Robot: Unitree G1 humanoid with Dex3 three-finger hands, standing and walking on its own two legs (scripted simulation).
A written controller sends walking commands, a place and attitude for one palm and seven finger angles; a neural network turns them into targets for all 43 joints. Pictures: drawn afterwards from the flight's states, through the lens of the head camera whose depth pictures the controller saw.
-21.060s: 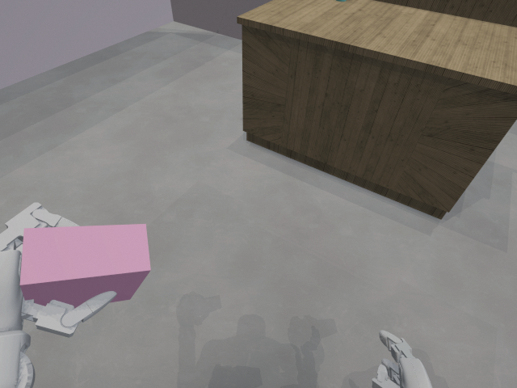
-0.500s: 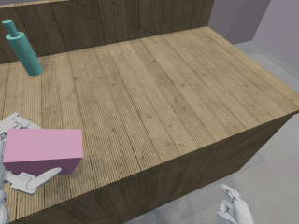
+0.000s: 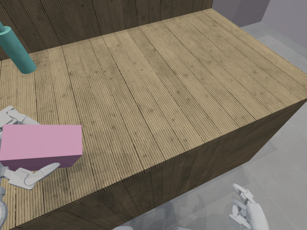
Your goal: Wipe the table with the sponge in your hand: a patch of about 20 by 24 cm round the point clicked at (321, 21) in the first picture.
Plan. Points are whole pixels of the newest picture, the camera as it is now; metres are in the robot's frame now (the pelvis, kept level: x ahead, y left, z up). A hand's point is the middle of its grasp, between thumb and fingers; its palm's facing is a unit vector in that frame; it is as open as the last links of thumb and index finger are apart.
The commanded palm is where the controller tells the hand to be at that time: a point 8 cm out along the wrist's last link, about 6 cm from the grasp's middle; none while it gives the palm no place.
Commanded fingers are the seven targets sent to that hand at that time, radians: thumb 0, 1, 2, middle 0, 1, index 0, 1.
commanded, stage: come to a stop and stand still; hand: left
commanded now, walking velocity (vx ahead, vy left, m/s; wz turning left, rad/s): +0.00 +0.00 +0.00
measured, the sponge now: (54, 149) +0.24 +0.21 +0.14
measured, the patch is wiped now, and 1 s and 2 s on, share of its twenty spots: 0.00 0.00 0.00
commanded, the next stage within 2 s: look again from close up in 0.90 s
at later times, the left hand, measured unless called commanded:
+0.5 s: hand out of the picture +0.21 +0.30 +0.17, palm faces +0.38 -0.85 -0.37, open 9.9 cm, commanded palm +0.16 +0.34 +0.19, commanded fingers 0.00 0.10 1.30 -1.20 -1.60 -1.20 -1.60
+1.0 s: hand out of the picture +0.21 +0.33 +0.17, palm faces +0.36 -0.84 -0.40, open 9.9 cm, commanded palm +0.16 +0.37 +0.19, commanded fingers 0.00 0.10 1.30 -1.20 -1.60 -1.20 -1.60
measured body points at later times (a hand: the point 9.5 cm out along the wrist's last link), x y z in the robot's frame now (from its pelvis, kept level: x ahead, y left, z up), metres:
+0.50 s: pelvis +0.00 +0.06 +0.01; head +0.01 +0.08 +0.46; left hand +0.18 +0.35 +0.19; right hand +0.19 -0.15 -0.05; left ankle +0.00 +0.12 -0.73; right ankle +0.05 -0.03 -0.73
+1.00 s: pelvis +0.00 +0.08 +0.01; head +0.02 +0.11 +0.46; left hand +0.19 +0.38 +0.19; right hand +0.17 -0.13 -0.06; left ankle +0.00 +0.12 -0.73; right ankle +0.05 -0.03 -0.73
